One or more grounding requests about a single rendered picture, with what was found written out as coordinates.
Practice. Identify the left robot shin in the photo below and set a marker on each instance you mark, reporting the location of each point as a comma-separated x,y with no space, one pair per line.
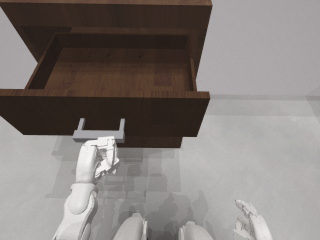
136,215

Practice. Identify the robot left hand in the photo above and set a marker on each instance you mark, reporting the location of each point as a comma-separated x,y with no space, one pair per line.
102,151

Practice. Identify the left robot forearm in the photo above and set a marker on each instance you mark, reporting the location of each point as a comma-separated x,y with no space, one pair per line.
79,210

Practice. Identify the cabinet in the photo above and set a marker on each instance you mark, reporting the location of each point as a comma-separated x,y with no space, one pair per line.
37,20

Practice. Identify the handle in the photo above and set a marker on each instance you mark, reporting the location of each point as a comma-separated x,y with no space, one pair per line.
82,136

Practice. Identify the right robot thigh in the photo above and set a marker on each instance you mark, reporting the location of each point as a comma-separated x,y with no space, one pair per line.
193,232

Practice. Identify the drawer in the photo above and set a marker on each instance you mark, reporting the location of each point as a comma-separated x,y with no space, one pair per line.
147,79

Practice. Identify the robot right hand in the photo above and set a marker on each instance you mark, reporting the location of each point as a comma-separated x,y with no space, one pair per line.
254,229

